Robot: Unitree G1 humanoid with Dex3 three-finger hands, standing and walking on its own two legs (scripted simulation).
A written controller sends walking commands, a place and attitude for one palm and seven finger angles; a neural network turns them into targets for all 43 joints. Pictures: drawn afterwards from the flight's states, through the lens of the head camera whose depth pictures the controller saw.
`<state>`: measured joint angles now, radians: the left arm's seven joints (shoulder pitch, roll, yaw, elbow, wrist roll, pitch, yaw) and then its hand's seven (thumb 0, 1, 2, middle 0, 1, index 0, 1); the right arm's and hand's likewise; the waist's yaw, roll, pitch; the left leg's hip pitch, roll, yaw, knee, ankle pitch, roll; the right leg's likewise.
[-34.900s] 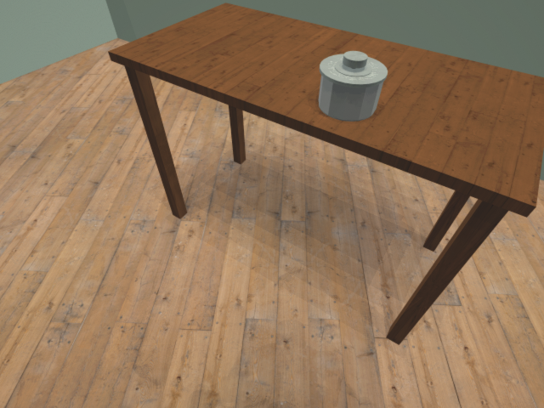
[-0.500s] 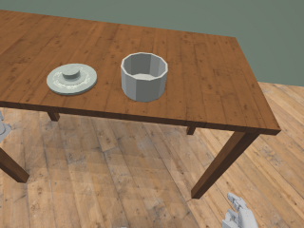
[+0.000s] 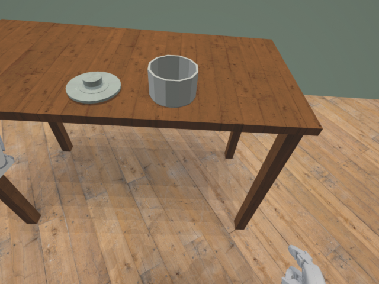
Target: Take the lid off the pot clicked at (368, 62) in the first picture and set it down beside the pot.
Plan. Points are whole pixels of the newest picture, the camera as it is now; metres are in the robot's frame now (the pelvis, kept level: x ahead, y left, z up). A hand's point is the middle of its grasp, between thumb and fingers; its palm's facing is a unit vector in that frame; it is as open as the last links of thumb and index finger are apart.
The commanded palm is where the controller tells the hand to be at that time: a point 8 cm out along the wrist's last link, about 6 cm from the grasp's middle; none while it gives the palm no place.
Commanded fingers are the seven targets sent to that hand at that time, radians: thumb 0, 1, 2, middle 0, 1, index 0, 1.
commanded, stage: stop stepping back and stand still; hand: left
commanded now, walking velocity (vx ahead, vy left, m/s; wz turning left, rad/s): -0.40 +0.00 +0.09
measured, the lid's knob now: (92, 79) +0.64 +0.31 +0.08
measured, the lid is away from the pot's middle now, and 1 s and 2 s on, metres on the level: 0.24 0.24 0.24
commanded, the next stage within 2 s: let the arm hang, fingers relaxed in 0.74 s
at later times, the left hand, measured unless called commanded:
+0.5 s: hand out of the picture +0.09 +0.29 +0.25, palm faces +0.56 -0.81 -0.18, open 7.4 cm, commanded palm +0.01 +0.31 +0.27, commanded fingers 0.00 0.90 0.90 -0.20 -0.30 -0.20 -0.30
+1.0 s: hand (28, 277) +0.14 +0.29 +0.00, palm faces +0.30 -0.88 -0.37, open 7.4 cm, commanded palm none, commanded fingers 0.00 0.90 0.90 -0.20 -0.30 -0.20 -0.30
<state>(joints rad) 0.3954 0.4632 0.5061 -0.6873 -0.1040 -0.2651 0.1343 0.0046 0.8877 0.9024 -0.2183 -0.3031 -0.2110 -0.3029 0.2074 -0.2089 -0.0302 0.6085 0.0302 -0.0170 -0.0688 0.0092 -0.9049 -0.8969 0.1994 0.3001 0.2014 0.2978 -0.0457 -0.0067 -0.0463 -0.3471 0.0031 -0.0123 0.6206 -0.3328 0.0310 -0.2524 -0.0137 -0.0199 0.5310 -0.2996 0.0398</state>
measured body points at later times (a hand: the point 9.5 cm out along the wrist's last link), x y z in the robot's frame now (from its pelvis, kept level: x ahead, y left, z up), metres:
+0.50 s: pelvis -0.11 +0.03 -0.01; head -0.16 +0.04 +0.44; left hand +0.05 +0.34 +0.26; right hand +0.04 -0.22 -0.07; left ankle -0.10 +0.13 -0.73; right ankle -0.15 -0.13 -0.73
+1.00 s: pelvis -0.09 +0.03 -0.01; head -0.11 +0.00 +0.44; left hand +0.12 +0.33 +0.02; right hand +0.05 -0.21 -0.13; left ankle -0.10 +0.13 -0.73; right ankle -0.11 -0.08 -0.68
